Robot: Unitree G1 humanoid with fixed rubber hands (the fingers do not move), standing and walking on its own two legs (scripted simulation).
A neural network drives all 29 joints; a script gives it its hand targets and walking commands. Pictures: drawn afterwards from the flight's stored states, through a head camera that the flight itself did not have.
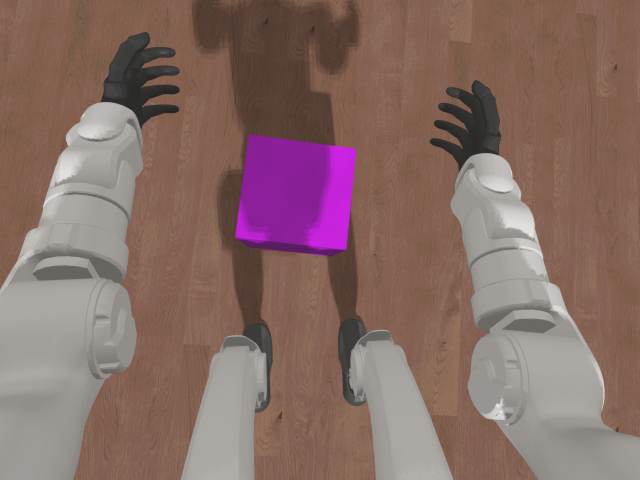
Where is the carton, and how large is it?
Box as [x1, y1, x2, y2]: [235, 134, 355, 255]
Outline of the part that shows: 249,134 235,236 247,246 323,255 332,255 344,250 346,246 355,149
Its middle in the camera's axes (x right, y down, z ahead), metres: -0.06 -0.07 +0.87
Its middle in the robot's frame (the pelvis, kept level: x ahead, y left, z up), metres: +0.50 +0.00 -0.52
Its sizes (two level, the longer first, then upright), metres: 0.210 0.200 0.250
